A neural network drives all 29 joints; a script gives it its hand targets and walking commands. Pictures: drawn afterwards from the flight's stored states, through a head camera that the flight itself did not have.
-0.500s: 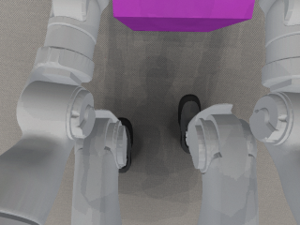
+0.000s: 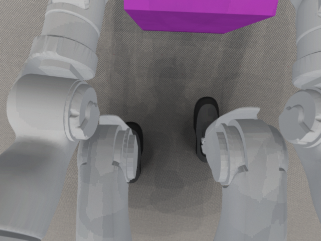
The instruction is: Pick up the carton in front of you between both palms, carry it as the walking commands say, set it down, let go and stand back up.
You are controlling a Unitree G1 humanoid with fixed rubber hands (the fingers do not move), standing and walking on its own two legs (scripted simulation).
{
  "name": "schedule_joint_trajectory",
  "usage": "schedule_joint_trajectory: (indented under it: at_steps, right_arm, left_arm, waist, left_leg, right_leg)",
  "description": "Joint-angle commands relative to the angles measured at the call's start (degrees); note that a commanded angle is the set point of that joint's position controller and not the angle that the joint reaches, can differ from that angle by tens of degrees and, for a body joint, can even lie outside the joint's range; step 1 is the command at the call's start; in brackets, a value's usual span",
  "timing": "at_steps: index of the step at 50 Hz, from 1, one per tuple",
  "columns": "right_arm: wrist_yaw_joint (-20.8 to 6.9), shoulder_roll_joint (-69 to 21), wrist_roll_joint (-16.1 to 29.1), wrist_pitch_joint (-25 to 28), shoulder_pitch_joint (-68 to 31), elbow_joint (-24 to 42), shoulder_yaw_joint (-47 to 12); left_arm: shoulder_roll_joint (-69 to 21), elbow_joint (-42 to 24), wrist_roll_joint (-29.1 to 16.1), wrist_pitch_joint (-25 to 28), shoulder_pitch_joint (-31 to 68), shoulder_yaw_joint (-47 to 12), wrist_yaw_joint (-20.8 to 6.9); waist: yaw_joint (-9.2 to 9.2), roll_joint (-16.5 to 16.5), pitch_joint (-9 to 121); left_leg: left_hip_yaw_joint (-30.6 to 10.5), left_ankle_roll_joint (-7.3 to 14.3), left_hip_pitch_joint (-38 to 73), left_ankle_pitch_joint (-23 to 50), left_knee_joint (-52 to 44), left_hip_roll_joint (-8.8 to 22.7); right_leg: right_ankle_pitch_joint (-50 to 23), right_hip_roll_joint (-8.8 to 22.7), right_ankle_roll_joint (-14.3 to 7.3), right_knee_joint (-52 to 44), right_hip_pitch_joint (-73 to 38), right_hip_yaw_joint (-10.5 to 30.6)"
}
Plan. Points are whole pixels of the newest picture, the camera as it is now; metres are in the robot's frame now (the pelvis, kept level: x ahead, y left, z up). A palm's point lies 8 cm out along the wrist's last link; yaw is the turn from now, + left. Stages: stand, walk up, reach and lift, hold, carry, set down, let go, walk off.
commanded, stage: set down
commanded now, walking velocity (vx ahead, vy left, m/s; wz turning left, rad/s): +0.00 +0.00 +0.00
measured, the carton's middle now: out of the picture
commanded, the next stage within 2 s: let go in 1.76 s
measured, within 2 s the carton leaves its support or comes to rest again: neither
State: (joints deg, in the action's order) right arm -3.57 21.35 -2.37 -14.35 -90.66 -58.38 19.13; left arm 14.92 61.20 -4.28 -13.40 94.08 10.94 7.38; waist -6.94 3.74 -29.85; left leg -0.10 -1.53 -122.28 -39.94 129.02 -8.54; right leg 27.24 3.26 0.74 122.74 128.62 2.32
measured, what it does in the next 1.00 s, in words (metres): stands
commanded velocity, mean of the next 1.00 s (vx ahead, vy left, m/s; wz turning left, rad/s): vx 0.00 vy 0.00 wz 0.00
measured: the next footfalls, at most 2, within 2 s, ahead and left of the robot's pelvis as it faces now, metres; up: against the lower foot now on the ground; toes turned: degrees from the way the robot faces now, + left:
none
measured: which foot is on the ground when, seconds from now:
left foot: down 0.00-1.00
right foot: down 0.00-1.00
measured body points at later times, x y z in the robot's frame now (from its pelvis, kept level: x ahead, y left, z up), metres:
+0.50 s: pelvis +0.01 +0.00 -0.01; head +0.39 -0.04 +0.21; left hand +0.60 +0.05 -0.19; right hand +0.55 -0.26 -0.19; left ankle +0.09 +0.11 -0.34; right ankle +0.14 -0.14 -0.34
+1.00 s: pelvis +0.01 +0.00 +0.04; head +0.38 -0.04 +0.27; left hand +0.63 +0.07 -0.10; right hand +0.58 -0.30 -0.09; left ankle +0.09 +0.11 -0.34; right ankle +0.14 -0.14 -0.34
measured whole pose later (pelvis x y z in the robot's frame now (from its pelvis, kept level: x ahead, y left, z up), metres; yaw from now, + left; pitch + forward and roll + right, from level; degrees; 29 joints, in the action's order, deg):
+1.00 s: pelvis +0.01 +0.00 +0.04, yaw -2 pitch +37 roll +0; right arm 1.3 25.9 6.4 -11.6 -89.8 -58.1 15.8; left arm 20.0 53.7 -9.5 -14.9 91.4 5.5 9.4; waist -5.2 1.7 -22.0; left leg -1.0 -1.6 -119.1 -40.4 122.2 -6.3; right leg 26.8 1.3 0.7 115.6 126.0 1.5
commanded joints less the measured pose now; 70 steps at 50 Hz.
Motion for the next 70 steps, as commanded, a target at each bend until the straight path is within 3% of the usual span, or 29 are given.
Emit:
schedule_joint_trajectory:
  at_steps: [1, 7, 8, 9, 16, 19, 20, 22, 23, 26, 28, 29, 30, 31, 33, 34, 35, 37, 40, 46, 47, 50, 53, 58, 60, 64, 67, 68, 70]
  right_arm:
    - [-12.6, -42.9, 4.1, 0.3, -25.1, 2.5, -13.1]
    - [-12.7, -41.3, 1.5, -0.1, -19.8, -0.3, -10.2]
    - [-12.8, -41.1, 1.4, 0.2, -19.1, -0.3, -10.5]
    - [-13.0, -41.1, 0.9, 0.1, -18.5, -1.6, -9.5]
    - [-11.9, -36.4, -0.3, 0.7, -16.3, -1.6, -7.7]
    - [-11.1, -31.3, -0.4, 1.2, -15.8, -2.6, -6.3]
    - [-10.7, -30.3, -0.3, 1.6, -16.4, -2.9, -6.3]
    - [-8.7, -19.7, -1.2, 3.1, -15.1, -1.9, -3.1]
    - [-6.2, -9.6, -2.1, 4.4, -11.7, -3.7, 0.7]
    - [2.2, 14.1, -1.6, 9.0, -11.8, -2.2, 6.4]
    - [4.4, 15.2, 3.4, 10.6, -16.9, -1.9, 1.2]
    - [4.6, 16.0, 5.0, 11.0, -17.4, -2.2, 0.0]
    - [4.9, 18.0, 5.8, 11.4, -18.3, -1.4, 1.4]
    - [5.1, 20.1, 6.8, 11.7, -19.7, -0.5, 1.1]
    - [3.6, 14.0, 10.3, 10.4, -17.3, -5.9, -4.3]
    - [3.4, 15.8, 11.2, 10.4, -16.9, -5.4, -3.7]
    - [3.2, 15.4, 11.5, 10.3, -15.4, -5.9, -4.0]
    - [3.0, 16.3, 10.9, 9.9, -15.4, -4.7, -3.7]
    - [3.8, 16.4, 10.5, 8.9, -16.4, 1.9, -3.6]
    - [5.2, 18.5, 8.8, 4.9, -18.5, 9.4, -1.9]
    - [5.2, 15.7, 9.4, 3.9, -17.6, 8.3, -2.8]
    - [5.1, 14.2, 7.6, 2.6, -15.4, 8.0, -1.7]
    - [4.3, 10.7, 5.3, 2.4, -11.4, 4.7, -0.3]
    - [3.7, 10.5, 2.9, 3.3, -9.5, 3.1, 1.5]
    - [3.6, 11.9, 2.8, 3.3, -10.9, 4.6, 1.8]
    - [3.4, 10.9, 4.2, 1.8, -11.0, 8.1, -0.8]
    - [3.5, 10.9, 5.0, 0.8, -11.7, 9.2, -1.2]
    - [3.7, 11.6, 5.4, 0.8, -10.7, 11.8, 0.3]
    - [3.7, 12.1, 5.5, 0.0, -9.1, 11.7, -1.1]
  left_arm:
    - [-44.8, -5.7, -2.7, 1.2, 26.6, -12.0, -13.5]
    - [-42.5, -3.7, 0.6, 0.8, 21.5, -8.5, -14.4]
    - [-41.6, -3.4, 1.1, 0.8, 21.2, -8.7, -14.3]
    - [-41.8, -2.4, 1.1, 0.8, 20.8, -8.6, -14.2]
    - [-38.0, -0.5, 3.1, 0.9, 17.0, -6.6, -13.9]
    - [-35.3, -1.2, 2.6, 1.2, 17.2, -7.2, -13.1]
    - [-33.8, -0.8, 3.5, 1.4, 16.0, -5.9, -12.7]
    - [-24.0, -0.3, 4.6, 1.9, 13.0, -3.9, -10.7]
    - [-15.0, -2.7, 4.8, 3.0, 11.9, -3.0, -8.4]
    - [8.5, -5.6, 1.5, 5.5, 14.9, -1.5, -1.4]
    - [10.7, -4.2, -2.9, 5.8, 18.0, -5.8, 0.2]
    - [12.8, -5.6, -4.1, 6.1, 18.7, -5.5, 0.7]
    - [10.1, -5.5, -5.1, 6.0, 18.9, -8.7, 0.5]
    - [7.9, -6.4, -6.5, 5.7, 19.0, -9.9, 0.3]
    - [10.5, -3.2, -6.6, 5.3, 17.2, -9.7, 0.1]
    - [8.2, -3.6, -7.7, 5.2, 17.4, -10.9, -0.3]
    - [11.3, -5.9, -6.8, 5.3, 17.2, -9.9, 0.0]
    - [9.1, -8.4, -8.3, 4.9, 17.6, -11.1, -0.1]
    - [11.2, -12.9, -8.3, 3.8, 18.2, -9.8, 0.5]
    - [13.0, -18.6, -5.3, 0.4, 18.5, -5.2, 2.6]
    - [11.1, -15.8, -6.3, -0.3, 18.2, -5.9, 2.5]
    - [11.5, -13.3, -2.9, -1.2, 14.0, -1.7, 2.1]
    - [6.9, -7.8, -2.3, -1.5, 9.9, -2.2, 0.9]
    - [8.6, -5.9, 1.5, 0.2, 7.8, 2.4, -0.2]
    - [9.3, -7.9, 0.6, 0.2, 10.5, 1.5, -0.1]
    - [11.9, -9.9, 1.0, -0.6, 10.2, 3.0, -0.4]
    - [10.5, -12.8, -0.2, -1.3, 10.9, 1.2, -0.5]
    - [11.1, -15.1, -0.4, -1.5, 10.8, 0.4, -0.4]
    - [11.9, -16.7, 0.6, -1.9, 9.8, 1.3, -0.1]
  waist:
    - [-4.74, 2.2, 54.0]
    - [-4.6, 3.4, 46.1]
    - [-2.3, 4.1, 45.3]
    - [-3.91, 3.8, 43.6]
    - [-1.82, 3.1, 39.9]
    - [-3.71, 2.7, 40.9]
    - [-1.99, 3.2, 41.7]
    - [-2.68, 1.6, 43.3]
    - [-4.7, 2.5, 45.8]
    - [-4.49, 1.1, 54.3]
    - [-5.5, 0.4, 63.2]
    - [-4.1, -1.0, 65.2]
    - [-6.36, -0.1, 66.4]
    - [-5.24, 0.4, 69.0]
    - [-1.85, 1.7, 69.3]
    - [-4.11, 0.2, 71.1]
    - [-1.71, 1.9, 74.1]
    - [-4.39, 2.4, 76.9]
    - [-3.61, -0.9, 87.3]
    - [-2.3, -0.3, 97.1]
    - [-3.01, -1.9, 95.5]
    - [-0.07, -2.0, 89.5]
    - [-2.02, -1.4, 83.3]
    - [0.21, -2.3, 79.1]
    - [-1.38, -3.1, 83.1]
    - [0.62, -4.2, 87.8]
    - [-0.35, -5.0, 94.4]
    - [-0.53, -2.1, 97.1]
    - [0.64, -2.7, 99.4]
  left_leg:
    - [1.4, 1.5, 12.5, 8.5, -13.9, -0.7]
    - [0.8, 1.8, 9.9, 4.6, -14.0, -0.6]
    - [1.2, 1.5, 11.2, 5.8, -13.4, -0.6]
    - [0.9, 1.6, 10.6, 4.8, -13.7, -0.6]
    - [1.0, 2.3, 11.2, 5.3, -13.3, -0.1]
    - [0.4, 1.7, 13.2, 7.1, -12.7, 0.5]
    - [1.0, 1.7, 14.2, 7.1, -12.6, 0.4]
    - [0.6, 1.5, 16.0, 8.9, -12.8, 1.0]
    - [0.9, 0.8, 16.8, 9.8, -12.0, 1.8]
    - [0.6, -0.9, 19.3, 15.4, -12.8, 2.8]
    - [0.1, -1.6, 20.1, 19.4, -10.8, 3.0]
    - [-0.2, -1.5, 22.1, 22.2, -10.5, 3.3]
    - [-0.5, -1.8, 19.8, 21.7, -10.5, 3.3]
    - [-0.9, -1.6, 21.7, 24.2, -10.6, 4.0]
    - [0.5, -2.0, 18.8, 20.7, -12.1, 3.5]
    - [0.5, -1.8, 19.1, 20.9, -11.8, 3.6]
    - [1.0, -2.0, 19.7, 21.5, -12.4, 3.8]
    - [1.0, -2.1, 20.3, 21.9, -12.4, 3.5]
    - [2.2, -1.9, 22.1, 21.7, -13.8, 2.9]
    - [3.8, -1.6, 24.8, 18.0, -18.8, 1.6]
    - [3.3, -1.0, 24.0, 17.8, -20.3, 1.6]
    - [3.4, -0.6, 22.4, 16.4, -24.5, 1.3]
    - [3.1, -0.9, 21.9, 16.2, -27.4, 0.7]
    - [4.0, -1.0, 17.8, 13.4, -31.9, 1.1]
    - [3.5, -1.0, 18.7, 12.8, -33.8, 1.7]
    - [4.4, -0.6, 23.1, 13.3, -37.2, 1.4]
    - [4.2, -0.5, 25.1, 15.0, -40.6, 1.3]
    - [3.8, -0.6, 28.5, 17.2, -41.4, 1.1]
    - [4.4, -0.9, 30.2, 18.5, -43.0, 0.7]
  right_leg:
    - [-12.8, -4.9, -3.1, -3.7, -40.2, -3.4]
    - [-8.2, -5.1, -3.3, -3.5, -33.6, -3.7]
    - [-8.3, -5.3, -3.2, -3.6, -33.6, -2.9]
    - [-7.6, -5.7, -3.5, -4.0, -32.6, -3.5]
    - [-6.2, -5.9, -2.8, -3.8, -31.6, -3.1]
    - [-8.0, -5.0, -2.3, -3.4, -33.4, -3.3]
    - [-7.2, -5.5, -2.1, -3.1, -31.9, -3.6]
    - [-8.9, -4.5, -1.4, -3.4, -34.0, -4.0]
    - [-10.5, -4.1, -1.4, -3.4, -35.7, -4.3]
    - [-18.5, -3.0, -0.5, -2.9, -39.8, -4.2]
    - [-24.1, -2.7, -0.6, -1.3, -44.5, -4.0]
    - [-24.7, -2.5, -0.4, -0.7, -43.4, -3.8]
    - [-25.6, -2.4, -0.5, -0.8, -44.5, -3.9]
    - [-27.4, -2.2, -1.0, 0.0, -44.7, -3.4]
    - [-25.3, -2.4, -1.2, -1.2, -45.8, -3.2]
    - [-26.9, -2.7, -1.4, -1.1, -48.3, -3.0]
    - [-28.0, -2.6, -1.1, -0.5, -49.8, -3.3]
    - [-29.7, -2.9, -1.6, -1.9, -51.9, -3.4]
    - [-32.9, -3.4, -1.5, -3.0, -59.8, -4.4]
    - [-30.9, -4.5, -2.0, -8.4, -65.6, -4.3]
    - [-30.4, -4.5, -1.9, -9.5, -65.5, -4.6]
    - [-26.0, -4.7, -1.3, -13.5, -60.1, -5.0]
    - [-23.4, -5.3, -0.8, -17.6, -54.0, -5.5]
    - [-20.6, -5.4, -0.2, -22.9, -53.2, -4.7]
    - [-22.4, -5.2, -0.3, -24.0, -56.8, -4.7]
    - [-22.1, -6.2, 0.1, -28.6, -63.0, -4.4]
    - [-27.7, -6.3, 0.2, -30.3, -70.4, -4.8]
    - [-29.7, -6.5, -0.1, -31.2, -69.9, -4.9]
    - [-31.8, -6.9, -0.3, -33.1, -74.0, -4.3]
